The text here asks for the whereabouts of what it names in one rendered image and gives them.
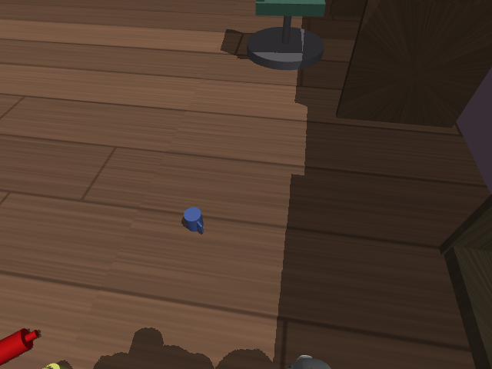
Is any desk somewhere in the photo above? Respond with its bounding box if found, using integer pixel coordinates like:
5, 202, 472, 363
330, 0, 492, 128

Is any bookshelf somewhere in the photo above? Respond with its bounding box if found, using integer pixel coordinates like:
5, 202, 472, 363
439, 195, 492, 369

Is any office chair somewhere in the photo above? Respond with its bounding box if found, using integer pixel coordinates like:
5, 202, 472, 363
247, 0, 326, 70

